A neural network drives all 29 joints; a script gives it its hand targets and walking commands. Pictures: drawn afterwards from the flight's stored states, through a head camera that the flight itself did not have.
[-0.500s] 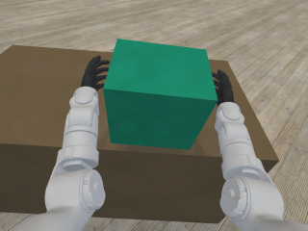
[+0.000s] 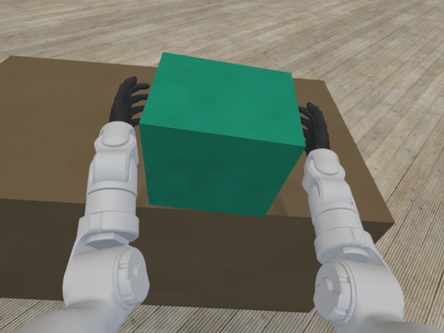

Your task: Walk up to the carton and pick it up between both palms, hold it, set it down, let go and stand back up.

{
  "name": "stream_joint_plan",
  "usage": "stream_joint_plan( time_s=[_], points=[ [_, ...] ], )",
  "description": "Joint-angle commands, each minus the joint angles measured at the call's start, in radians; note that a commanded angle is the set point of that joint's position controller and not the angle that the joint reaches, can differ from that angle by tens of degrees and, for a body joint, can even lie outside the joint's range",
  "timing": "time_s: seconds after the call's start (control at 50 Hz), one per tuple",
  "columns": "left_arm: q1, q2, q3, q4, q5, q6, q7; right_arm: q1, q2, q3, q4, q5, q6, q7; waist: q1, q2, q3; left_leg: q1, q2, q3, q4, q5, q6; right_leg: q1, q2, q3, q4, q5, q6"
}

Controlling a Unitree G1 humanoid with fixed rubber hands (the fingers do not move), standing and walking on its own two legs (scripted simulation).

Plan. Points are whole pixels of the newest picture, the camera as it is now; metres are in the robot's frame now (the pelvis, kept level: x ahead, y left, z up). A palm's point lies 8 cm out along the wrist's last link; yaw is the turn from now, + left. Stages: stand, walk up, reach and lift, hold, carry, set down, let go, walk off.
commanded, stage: reach and lift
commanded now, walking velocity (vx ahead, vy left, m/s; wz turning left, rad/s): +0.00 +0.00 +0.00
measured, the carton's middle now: (217, 141) +0.47 +0.03 +0.11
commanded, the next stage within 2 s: hold in 1.72 s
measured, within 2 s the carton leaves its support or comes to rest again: neither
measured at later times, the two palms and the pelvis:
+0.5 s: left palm (142, 130) +0.40 +0.16 +0.18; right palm (335, 162) +0.37 -0.18 +0.16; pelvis +0.01 +0.01 +0.00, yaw -2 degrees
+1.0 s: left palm (127, 126) +0.38 +0.18 +0.20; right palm (333, 146) +0.38 -0.16 +0.19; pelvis +0.00 +0.01 +0.00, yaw -1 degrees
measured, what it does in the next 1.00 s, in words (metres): stands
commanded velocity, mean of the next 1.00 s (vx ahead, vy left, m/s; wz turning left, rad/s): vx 0.00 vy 0.00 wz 0.00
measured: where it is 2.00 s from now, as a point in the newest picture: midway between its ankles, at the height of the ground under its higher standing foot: outside the picture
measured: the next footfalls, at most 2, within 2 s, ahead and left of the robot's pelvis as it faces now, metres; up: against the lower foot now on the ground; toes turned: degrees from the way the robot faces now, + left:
none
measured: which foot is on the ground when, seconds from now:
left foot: down 0.00-1.00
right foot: down 0.00-1.00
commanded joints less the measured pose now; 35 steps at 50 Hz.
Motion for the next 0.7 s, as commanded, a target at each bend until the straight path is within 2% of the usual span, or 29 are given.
stream_joint_plan(
  time_s=[0.0, 0.1, 0.22, 0.3, 0.42, 0.48, 0.56, 0.68],
  points=[
    [-0.547, -0.362, -0.335, -0.201, -0.094, -0.019, -0.116, -0.672, 0.236, 0.304, -0.217, 0.081, -0.055, 0.1, -0.036, 0.099, -0.515, 0.348, 0.017, -0.033, 0.09, 0.204, 0.009, 0.035, -0.027, 0.008, 0.007, 0.365, 0.082],
    [-0.474, -0.354, -0.364, -0.269, -0.118, 0.054, -0.132, -0.614, 0.196, 0.36, -0.247, 0.18, 0.007, 0.049, -0.059, 0.094, -0.409, 0.322, 0.01, -0.041, 0.11, 0.203, 0.002, 0.08, -0.025, 0.02, 0.018, 0.402, 0.07],
    [-0.411, -0.35, -0.424, -0.36, -0.146, 0.145, -0.124, -0.594, 0.16, 0.406, -0.324, 0.28, 0.087, 0.016, -0.067, 0.092, -0.362, 0.37, 0.007, -0.037, 0.132, 0.19, -0.017, 0.016, -0.002, 0.007, -0.004, 0.274, 0.05],
    [-0.42, -0.384, -0.486, -0.46, -0.176, 0.182, -0.103, -0.622, 0.183, 0.468, -0.418, 0.342, 0.126, 0.009, -0.058, 0.102, -0.403, 0.396, 0.005, -0.032, 0.141, 0.195, -0.02, -0.008, 0.006, 0.006, -0.011, 0.228, 0.041],
    [-0.482, -0.434, -0.565, -0.634, -0.22, 0.22, -0.076, -0.721, 0.25, 0.574, -0.626, 0.413, 0.161, 0.004, -0.04, 0.091, -0.567, 0.437, 0.002, -0.022, 0.149, 0.269, 0.001, 0.025, 0.015, 0.02, 0.016, 0.332, 0.054],
    [-0.499, -0.431, -0.563, -0.677, -0.219, 0.255, -0.078, -0.746, 0.256, 0.59, -0.675, 0.423, 0.185, -0.004, -0.029, 0.098, -0.593, 0.445, -0.004, -0.017, 0.156, 0.286, 0.01, 0.023, 0.016, 0.026, 0.027, 0.363, 0.061],
    [-0.473, -0.393, -0.488, -0.643, -0.178, 0.321, -0.101, -0.712, 0.203, 0.551, -0.61, 0.41, 0.242, -0.011, -0.022, 0.088, -0.485, 0.407, -0.008, 0.0, 0.137, 0.228, 0.016, 0.033, 0.006, 0.026, 0.01, 0.314, 0.063],
    [-0.371, -0.297, -0.322, -0.462, -0.102, 0.418, -0.168, -0.609, 0.064, 0.434, -0.402, 0.41, 0.345, -0.017, -0.031, 0.036, -0.166, 0.292, 0.003, 0.01, 0.059, 0.01, 0.018, 0.045, -0.033, 0.037, -0.043, 0.111, 0.079]
  ],
)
